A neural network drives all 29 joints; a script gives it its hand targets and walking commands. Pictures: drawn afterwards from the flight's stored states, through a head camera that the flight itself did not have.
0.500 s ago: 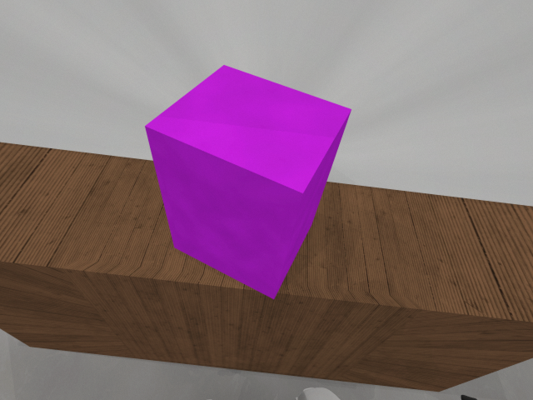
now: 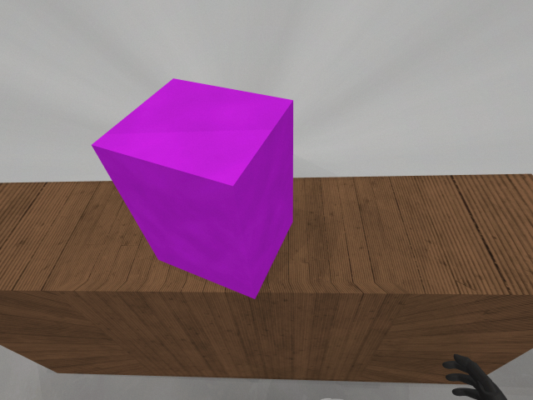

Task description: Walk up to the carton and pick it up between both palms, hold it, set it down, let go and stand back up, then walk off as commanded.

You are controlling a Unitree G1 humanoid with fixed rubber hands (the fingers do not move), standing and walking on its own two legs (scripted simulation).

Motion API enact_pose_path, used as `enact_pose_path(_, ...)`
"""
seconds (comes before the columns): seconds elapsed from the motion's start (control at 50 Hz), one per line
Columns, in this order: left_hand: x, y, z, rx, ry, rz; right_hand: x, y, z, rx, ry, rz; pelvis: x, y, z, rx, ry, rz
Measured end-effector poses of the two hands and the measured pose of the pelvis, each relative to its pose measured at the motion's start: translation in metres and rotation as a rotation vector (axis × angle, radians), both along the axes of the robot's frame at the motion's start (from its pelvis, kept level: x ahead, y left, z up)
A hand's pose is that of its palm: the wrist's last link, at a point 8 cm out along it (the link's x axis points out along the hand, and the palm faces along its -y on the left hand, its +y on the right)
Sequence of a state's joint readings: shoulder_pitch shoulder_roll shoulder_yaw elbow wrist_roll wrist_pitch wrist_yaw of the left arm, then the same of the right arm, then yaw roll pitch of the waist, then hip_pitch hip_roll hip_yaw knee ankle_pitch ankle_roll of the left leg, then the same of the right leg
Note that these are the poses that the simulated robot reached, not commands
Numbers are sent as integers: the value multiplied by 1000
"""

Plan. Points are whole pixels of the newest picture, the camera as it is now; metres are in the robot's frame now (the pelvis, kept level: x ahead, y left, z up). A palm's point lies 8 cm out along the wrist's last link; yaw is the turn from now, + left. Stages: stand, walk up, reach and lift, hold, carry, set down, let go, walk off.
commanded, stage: walk up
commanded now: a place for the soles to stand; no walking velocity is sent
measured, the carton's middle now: (215, 192) +0.46 +0.09 +0.06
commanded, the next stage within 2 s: none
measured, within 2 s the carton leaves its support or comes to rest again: neither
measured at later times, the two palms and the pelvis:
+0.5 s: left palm out of the picture +0.09 +0.31 -0.06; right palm out of the picture +0.11 -0.32 -0.07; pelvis +0.00 +0.00 +0.01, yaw +0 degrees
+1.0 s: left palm out of the picture +0.10 +0.30 -0.06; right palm out of the picture +0.13 -0.32 -0.07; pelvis +0.00 +0.00 +0.01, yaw +0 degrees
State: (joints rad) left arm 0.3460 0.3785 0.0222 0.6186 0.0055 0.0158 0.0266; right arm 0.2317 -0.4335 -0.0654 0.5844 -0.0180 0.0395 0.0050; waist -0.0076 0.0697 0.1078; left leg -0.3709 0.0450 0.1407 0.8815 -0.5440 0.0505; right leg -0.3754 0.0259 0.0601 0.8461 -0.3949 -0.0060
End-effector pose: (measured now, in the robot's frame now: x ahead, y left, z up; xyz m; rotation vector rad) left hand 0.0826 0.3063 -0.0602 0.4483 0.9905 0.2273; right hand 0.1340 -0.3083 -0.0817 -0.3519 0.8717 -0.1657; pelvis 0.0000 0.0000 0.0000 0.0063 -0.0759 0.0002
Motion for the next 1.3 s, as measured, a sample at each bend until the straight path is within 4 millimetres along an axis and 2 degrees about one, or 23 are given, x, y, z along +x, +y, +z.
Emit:
enact_pose_path(0.08,-3,8,0,0,3,1,-6,8,-4,1,24,7,-3,6,0,-1,0,1)
enact_pose_path(0.16,-1,12,-1,-2,-10,-11,-16,5,0,-17,45,2,-4,6,1,-1,1,-1)
enact_pose_path(0.26,-1,9,-2,-6,-12,-23,-22,-4,4,-30,54,-9,-6,1,2,3,-1,-4)
enact_pose_path(0.38,3,5,-1,-29,-17,-20,-23,-3,8,-31,62,-13,-3,3,6,0,16,-5)
enact_pose_path(0.5,8,0,-1,-30,-9,-26,-20,-9,7,-30,72,-13,1,-2,7,5,24,-7)
enact_pose_path(0.84,13,-3,-1,-41,-13,-28,-5,-8,13,-33,48,-8,4,-2,9,4,36,-8)
enact_pose_path(1.3,18,-5,0,-57,-23,-27,-4,-7,14,-35,56,-14,8,0,10,2,45,-9)
